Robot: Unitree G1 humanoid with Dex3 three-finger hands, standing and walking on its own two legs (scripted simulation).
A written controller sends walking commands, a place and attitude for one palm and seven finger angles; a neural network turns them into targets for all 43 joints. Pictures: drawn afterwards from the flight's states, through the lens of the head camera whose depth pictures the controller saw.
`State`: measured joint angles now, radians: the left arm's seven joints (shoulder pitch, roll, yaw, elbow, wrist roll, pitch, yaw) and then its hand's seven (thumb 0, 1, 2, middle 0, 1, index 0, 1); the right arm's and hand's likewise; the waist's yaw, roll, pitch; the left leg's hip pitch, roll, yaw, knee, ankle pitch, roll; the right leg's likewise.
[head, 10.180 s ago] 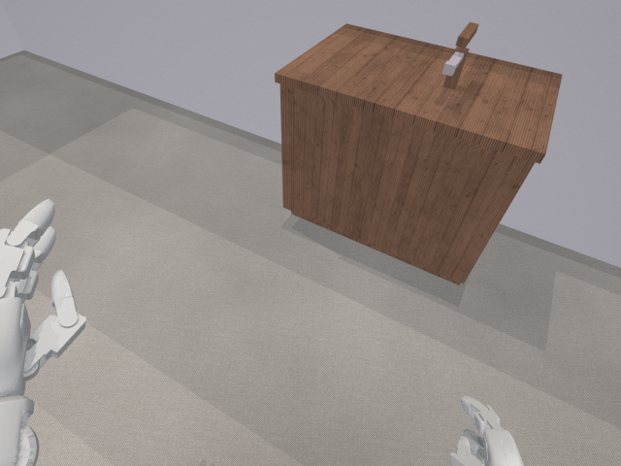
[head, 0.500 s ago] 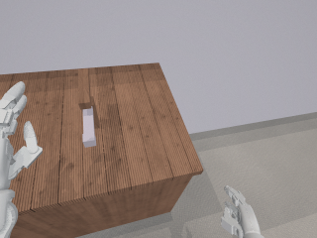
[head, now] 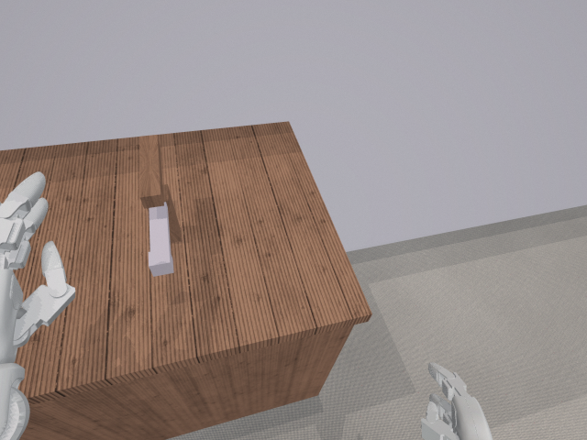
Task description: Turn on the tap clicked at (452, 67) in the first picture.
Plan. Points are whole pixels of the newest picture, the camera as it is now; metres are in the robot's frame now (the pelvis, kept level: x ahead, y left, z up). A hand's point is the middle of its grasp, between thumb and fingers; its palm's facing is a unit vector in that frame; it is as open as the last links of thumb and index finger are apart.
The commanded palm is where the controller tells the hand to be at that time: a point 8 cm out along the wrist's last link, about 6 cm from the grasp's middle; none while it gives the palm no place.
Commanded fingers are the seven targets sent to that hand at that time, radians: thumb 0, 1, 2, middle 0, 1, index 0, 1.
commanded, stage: shuffle to correct the standing spot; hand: left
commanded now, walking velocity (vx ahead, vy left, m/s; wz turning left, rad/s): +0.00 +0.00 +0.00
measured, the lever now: (161, 262) +0.33 +0.22 +0.03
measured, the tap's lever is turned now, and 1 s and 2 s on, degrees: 0 0 0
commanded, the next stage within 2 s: none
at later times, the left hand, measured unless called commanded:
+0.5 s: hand (124, 286) +0.23 +0.20 +0.15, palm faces +0.31 -0.87 -0.39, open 7.4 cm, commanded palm +0.16 +0.23 +0.17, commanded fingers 0.00 0.90 0.90 -0.20 -0.30 -0.20 -0.30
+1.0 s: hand (163, 287) +0.23 +0.16 +0.16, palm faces +0.28 -0.86 -0.43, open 7.4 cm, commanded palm +0.17 +0.20 +0.17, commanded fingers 0.00 0.90 0.90 -0.20 -0.30 -0.20 -0.30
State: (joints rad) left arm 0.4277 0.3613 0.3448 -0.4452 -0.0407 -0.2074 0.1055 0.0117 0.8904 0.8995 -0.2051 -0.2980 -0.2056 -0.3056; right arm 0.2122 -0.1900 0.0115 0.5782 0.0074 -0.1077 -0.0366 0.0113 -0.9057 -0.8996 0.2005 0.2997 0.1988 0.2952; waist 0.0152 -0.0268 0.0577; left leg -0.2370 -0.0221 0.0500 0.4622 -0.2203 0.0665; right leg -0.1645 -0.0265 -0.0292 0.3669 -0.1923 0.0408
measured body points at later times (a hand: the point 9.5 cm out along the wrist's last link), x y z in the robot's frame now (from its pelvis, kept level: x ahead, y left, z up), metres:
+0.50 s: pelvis +0.00 -0.04 +0.00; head +0.03 -0.03 +0.45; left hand +0.20 +0.24 +0.18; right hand +0.17 -0.27 -0.08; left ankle +0.02 +0.07 -0.74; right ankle +0.00 -0.15 -0.74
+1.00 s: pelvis +0.00 -0.08 -0.01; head +0.04 -0.07 +0.44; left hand +0.21 +0.20 +0.18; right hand +0.16 -0.32 -0.09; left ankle +0.02 +0.07 -0.74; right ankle +0.00 -0.15 -0.74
